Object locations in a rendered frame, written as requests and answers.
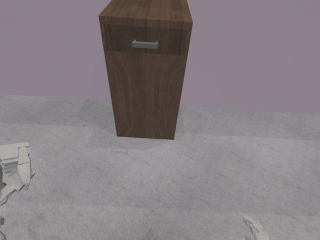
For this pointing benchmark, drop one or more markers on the robot left hand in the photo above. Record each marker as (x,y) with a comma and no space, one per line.
(14,159)

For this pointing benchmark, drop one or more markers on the handle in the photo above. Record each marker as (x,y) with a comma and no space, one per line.
(141,44)

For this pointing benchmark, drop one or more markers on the robot right hand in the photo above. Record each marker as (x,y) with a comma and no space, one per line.
(255,228)

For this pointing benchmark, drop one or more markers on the drawer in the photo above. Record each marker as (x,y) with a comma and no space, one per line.
(171,41)

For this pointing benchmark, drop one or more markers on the cabinet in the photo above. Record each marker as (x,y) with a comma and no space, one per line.
(145,88)

